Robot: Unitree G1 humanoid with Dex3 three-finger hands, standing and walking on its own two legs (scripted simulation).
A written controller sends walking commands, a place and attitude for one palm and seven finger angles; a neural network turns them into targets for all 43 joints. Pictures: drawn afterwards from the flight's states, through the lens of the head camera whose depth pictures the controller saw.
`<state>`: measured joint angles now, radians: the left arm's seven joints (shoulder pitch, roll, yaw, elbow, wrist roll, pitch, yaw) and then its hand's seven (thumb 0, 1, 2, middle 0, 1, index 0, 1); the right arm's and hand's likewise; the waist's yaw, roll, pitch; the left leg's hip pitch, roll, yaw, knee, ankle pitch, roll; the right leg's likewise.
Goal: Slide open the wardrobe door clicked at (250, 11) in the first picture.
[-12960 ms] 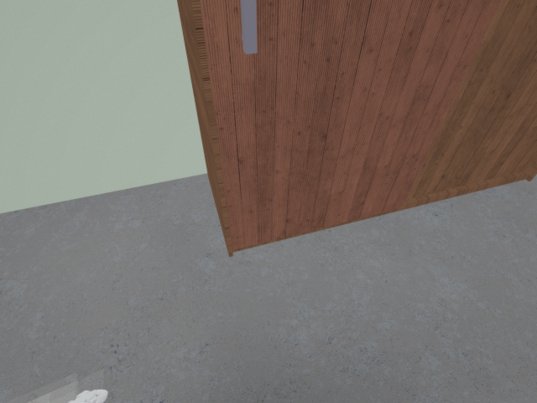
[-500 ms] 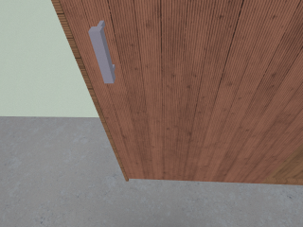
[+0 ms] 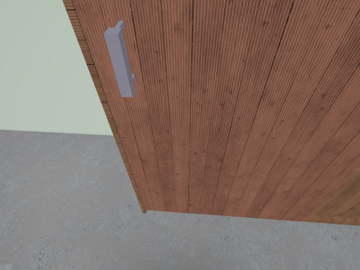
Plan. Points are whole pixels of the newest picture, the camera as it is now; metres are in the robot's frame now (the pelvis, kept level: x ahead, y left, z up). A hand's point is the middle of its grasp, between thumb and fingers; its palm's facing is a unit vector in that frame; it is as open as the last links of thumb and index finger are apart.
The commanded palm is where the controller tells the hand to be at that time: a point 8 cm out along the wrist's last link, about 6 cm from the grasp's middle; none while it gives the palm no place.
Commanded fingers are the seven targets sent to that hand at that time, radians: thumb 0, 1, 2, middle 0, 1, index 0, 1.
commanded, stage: look again from close up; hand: left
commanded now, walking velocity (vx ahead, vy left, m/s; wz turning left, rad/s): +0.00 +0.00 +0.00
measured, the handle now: (124, 60) +0.50 +0.16 +0.22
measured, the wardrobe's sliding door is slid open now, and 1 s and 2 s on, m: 0.00 0.00 0.00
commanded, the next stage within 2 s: raise the hand with hooked fingers in 0.30 s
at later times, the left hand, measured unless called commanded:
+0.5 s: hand out of the picture +0.11 +0.20 -0.10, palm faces +0.22 -0.96 -0.19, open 7.4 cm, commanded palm +0.10 +0.24 -0.05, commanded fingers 0.00 0.76 0.84 -0.21 -0.39 -0.21 -0.39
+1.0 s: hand (69, 238) +0.17 +0.23 +0.04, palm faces +0.05 -1.00 -0.07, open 9.6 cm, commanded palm +0.14 +0.28 +0.05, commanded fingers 0.00 0.18 0.59 -0.25 -0.76 -0.25 -0.76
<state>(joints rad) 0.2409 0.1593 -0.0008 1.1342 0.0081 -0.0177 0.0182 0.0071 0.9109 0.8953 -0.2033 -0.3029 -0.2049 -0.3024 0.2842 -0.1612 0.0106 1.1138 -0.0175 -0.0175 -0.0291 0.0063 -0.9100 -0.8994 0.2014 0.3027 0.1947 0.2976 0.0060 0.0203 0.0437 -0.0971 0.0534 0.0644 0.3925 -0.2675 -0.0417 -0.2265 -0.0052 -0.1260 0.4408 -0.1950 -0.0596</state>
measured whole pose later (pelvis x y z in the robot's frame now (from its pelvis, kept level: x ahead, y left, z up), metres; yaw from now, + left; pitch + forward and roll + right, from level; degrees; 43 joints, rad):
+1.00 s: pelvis -0.02 +0.04 -0.04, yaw +3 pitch +4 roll -2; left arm 0.44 0.24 0.12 -0.15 -0.23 -0.37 -0.25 0.01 0.40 0.68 -0.24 -0.63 -0.24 -0.63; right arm 0.19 -0.23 0.04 0.52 0.03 -0.27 -0.05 0.01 -0.91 -0.90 0.20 0.30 0.20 0.30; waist 0.06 0.01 -0.04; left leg -0.49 0.03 0.00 0.90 -0.49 0.01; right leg -0.54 -0.06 -0.16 0.83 -0.36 -0.01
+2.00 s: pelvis +0.00 +0.03 +0.00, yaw +2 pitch -3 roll -1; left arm -0.24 0.55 0.51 0.06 -0.33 0.32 -0.48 -0.01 -0.50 0.30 -0.31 -1.20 -0.31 -1.20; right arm 0.19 -0.27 0.12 0.62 0.09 -0.21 -0.08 0.02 -0.90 -0.90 0.21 0.30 0.20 0.30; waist 0.08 0.07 -0.02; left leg -0.07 0.01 0.03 0.43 -0.30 0.01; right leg -0.16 -0.04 -0.14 0.41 -0.19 -0.01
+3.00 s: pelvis +0.00 +0.03 +0.00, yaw +1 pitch -3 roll +0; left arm -0.40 0.50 0.42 0.19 -0.28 0.34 -0.42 -0.01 -0.50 0.30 -0.31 -1.20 -0.31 -1.20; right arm 0.20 -0.28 0.10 0.61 0.10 -0.18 -0.09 0.02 -0.90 -0.90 0.21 0.30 0.20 0.30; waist 0.05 0.06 -0.02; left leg -0.09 0.01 0.04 0.43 -0.29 0.01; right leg -0.19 -0.04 -0.12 0.43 -0.19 -0.01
